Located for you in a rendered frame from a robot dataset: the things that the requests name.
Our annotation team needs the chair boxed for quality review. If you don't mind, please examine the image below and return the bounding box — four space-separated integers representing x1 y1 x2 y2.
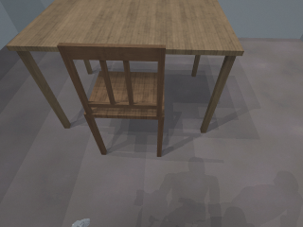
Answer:
57 43 166 157

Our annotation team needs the table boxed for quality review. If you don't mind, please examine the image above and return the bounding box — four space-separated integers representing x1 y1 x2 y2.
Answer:
6 0 244 133

